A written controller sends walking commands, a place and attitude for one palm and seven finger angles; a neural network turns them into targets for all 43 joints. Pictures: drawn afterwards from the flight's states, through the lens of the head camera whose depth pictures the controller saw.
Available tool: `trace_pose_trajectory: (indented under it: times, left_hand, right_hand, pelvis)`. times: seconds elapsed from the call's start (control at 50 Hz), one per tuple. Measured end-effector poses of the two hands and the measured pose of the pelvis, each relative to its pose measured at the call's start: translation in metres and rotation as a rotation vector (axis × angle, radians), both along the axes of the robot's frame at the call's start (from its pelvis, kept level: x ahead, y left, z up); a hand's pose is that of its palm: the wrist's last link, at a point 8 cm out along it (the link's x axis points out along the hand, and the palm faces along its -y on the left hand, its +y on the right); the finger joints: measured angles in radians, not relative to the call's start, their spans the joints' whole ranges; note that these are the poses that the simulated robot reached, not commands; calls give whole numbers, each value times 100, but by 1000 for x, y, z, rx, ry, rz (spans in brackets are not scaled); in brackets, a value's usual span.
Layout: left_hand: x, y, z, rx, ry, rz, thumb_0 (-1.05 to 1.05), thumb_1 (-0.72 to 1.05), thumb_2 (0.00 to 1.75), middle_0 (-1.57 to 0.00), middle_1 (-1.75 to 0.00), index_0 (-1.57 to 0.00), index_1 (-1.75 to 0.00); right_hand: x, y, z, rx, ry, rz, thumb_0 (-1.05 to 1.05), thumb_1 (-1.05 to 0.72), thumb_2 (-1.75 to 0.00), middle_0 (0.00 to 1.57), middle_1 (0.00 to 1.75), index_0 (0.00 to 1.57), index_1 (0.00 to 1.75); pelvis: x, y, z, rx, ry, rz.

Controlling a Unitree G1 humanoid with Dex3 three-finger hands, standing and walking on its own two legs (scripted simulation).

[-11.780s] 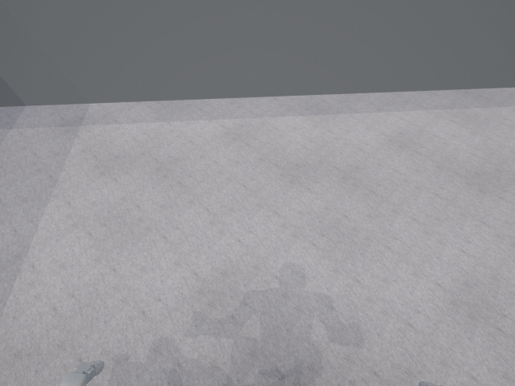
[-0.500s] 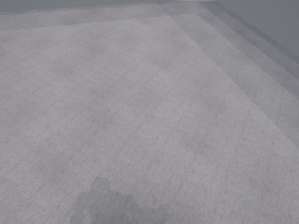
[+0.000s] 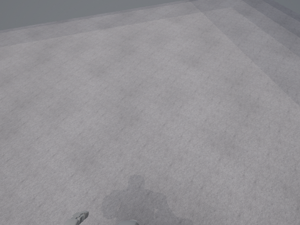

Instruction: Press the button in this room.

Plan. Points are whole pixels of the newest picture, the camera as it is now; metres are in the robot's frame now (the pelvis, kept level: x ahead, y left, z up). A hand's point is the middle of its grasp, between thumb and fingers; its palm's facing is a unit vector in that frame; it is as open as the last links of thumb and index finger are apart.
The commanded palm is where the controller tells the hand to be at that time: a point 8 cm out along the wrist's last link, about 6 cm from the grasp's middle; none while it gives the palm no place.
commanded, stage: turn or walk to find it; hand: left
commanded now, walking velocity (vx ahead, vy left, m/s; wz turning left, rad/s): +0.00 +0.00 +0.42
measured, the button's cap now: out of the picture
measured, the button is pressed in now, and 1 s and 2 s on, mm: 0 0 0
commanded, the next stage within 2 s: none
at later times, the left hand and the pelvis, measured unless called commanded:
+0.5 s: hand out of the picture -0.05 +0.25 -0.18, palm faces +0.27 -0.93 -0.24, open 7.4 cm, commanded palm none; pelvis -0.02 +0.04 +0.00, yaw +13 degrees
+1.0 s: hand out of the picture -0.03 +0.19 -0.14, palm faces +0.43 -0.86 -0.28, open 7.4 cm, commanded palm none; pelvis -0.04 -0.02 +0.00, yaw +26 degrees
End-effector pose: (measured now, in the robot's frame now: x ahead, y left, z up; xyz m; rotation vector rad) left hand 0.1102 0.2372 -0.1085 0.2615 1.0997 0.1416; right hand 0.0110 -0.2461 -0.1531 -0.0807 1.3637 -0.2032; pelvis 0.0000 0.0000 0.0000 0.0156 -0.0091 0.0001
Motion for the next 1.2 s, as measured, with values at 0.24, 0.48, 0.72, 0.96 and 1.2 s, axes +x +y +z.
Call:
trace_pose_trajectory:
  times: [0.24,0.48,0.72,0.96,1.2]
  left_hand:
    - [-81,-2,-6,-30,91,180,1,91,89,-20,-30,-20,-30]
    - [-177,56,-44,-72,249,363,1,91,89,-20,-30,-20,-30]
    - [-154,66,-15,-47,94,400,1,91,89,-19,-30,-20,-30]
    - [-159,6,2,4,-9,454,1,90,89,-20,-30,-20,-30]
    - [-244,-36,-10,-68,104,631,1,90,89,-20,-30,-20,-30]
  right_hand:
    - [21,-15,12,-32,40,140,1,-91,-90,19,29,20,30]
    - [108,57,33,-86,-177,358,0,-91,-90,19,29,20,30]
    - [101,75,35,-33,-174,423,0,-91,-90,20,30,20,30]
    - [77,14,1,7,-44,451,1,-91,-90,20,30,20,30]
    - [83,5,15,-50,29,587,1,-91,-90,19,29,20,30]
  pelvis:
    - [-6,-5,7,13,-10,129]
    - [-23,36,-5,-15,-16,219]
    - [-34,33,8,-27,-15,316]
    - [-41,-17,0,12,-24,438]
    - [-53,-24,7,10,-14,564]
